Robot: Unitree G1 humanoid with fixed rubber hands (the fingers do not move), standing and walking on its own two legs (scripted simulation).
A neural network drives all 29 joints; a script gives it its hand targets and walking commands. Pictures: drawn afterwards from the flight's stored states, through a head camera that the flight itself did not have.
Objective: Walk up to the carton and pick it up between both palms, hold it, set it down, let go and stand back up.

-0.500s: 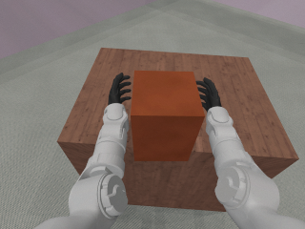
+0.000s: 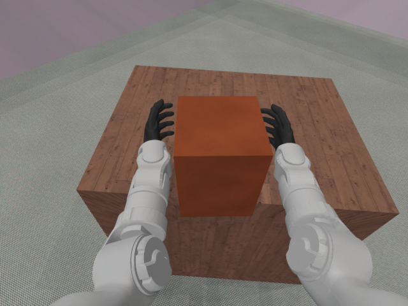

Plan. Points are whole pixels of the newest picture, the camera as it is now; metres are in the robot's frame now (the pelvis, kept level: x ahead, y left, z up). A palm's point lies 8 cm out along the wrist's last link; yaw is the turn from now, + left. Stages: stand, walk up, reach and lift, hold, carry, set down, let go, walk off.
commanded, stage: reach and lift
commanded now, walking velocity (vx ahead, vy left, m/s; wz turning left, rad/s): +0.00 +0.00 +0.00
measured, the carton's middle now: (217, 159) +0.43 +0.05 +0.05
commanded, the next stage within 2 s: none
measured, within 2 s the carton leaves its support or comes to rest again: leaves its support in 0.16 s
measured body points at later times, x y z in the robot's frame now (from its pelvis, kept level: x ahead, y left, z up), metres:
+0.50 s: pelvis -0.01 +0.00 +0.00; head +0.00 +0.01 +0.45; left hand +0.40 +0.19 +0.14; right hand +0.45 -0.07 +0.14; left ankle +0.02 +0.12 -0.74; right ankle +0.01 -0.08 -0.74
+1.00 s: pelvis -0.02 +0.00 +0.00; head -0.06 +0.03 +0.45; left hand +0.38 +0.19 +0.18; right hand +0.41 -0.07 +0.17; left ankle +0.02 +0.12 -0.74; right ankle +0.01 -0.08 -0.74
